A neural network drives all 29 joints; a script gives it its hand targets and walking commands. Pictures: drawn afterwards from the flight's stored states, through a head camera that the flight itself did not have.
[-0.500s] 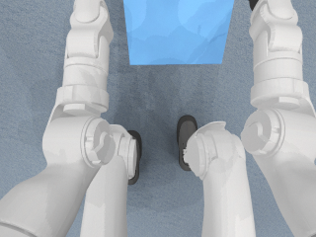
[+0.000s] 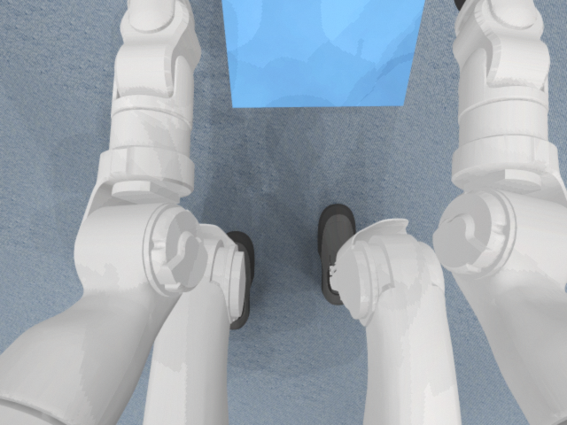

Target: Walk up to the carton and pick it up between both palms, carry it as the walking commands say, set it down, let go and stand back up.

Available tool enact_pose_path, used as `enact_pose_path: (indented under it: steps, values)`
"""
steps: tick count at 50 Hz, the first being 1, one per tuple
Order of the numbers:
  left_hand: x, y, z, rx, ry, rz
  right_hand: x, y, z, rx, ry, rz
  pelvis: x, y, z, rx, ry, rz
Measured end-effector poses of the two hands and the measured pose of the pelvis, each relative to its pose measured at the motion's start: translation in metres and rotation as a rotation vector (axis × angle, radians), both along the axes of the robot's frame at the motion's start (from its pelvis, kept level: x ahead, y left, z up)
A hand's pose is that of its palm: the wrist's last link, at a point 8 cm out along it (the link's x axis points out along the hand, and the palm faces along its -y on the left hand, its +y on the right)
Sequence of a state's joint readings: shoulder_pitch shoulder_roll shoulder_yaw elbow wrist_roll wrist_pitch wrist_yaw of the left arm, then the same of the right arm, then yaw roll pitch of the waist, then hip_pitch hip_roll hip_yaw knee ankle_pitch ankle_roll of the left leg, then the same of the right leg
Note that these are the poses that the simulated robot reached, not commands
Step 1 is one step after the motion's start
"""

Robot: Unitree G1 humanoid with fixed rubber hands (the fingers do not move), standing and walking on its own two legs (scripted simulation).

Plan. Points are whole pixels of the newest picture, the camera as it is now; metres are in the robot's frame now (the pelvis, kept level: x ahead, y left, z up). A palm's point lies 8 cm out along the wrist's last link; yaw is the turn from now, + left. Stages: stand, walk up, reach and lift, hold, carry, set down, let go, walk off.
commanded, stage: set down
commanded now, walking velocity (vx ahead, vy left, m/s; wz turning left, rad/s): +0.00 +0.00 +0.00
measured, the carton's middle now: out of the picture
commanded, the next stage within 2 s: none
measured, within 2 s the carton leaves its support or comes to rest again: rests again in 1.18 s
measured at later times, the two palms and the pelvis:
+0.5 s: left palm out of the picture +0.57 +0.09 -0.15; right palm out of the picture +0.55 -0.21 -0.16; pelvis +0.00 +0.00 +0.00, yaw +0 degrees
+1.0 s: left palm (178, 1) +0.55 +0.09 -0.18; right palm (454, 13) +0.53 -0.21 -0.20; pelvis +0.00 +0.00 +0.00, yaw +0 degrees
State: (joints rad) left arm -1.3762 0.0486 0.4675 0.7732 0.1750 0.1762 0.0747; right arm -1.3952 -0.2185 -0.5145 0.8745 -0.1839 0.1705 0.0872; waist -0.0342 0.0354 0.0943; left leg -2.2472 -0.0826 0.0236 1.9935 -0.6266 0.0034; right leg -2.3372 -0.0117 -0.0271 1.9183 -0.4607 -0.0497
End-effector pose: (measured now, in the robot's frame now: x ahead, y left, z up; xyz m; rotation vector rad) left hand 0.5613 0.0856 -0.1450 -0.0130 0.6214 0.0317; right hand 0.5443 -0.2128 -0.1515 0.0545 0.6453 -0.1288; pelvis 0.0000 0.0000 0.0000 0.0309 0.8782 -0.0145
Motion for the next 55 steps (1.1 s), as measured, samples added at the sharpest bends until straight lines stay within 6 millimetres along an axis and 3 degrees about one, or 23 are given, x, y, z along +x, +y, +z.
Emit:
enact_pose_path:
  steps: [37,46,55]
  values:
    - [0.007,0.001,-0.008,-0.015,-0.022,-0.006,0.005,-0.001,-0.009,0.005,-0.020,-0.008,0.002,0.000,-0.003,0.001,0.022,0.002]
    - [0.001,0.002,-0.021,-0.006,0.021,-0.015,-0.008,0.000,-0.030,0.003,0.059,-0.014,0.003,0.000,-0.004,0.002,0.025,0.003]
    - [-0.019,0.002,-0.062,0.088,0.096,-0.060,-0.034,0.003,-0.075,-0.089,0.164,0.017,0.000,-0.001,-0.008,0.002,0.008,0.003]
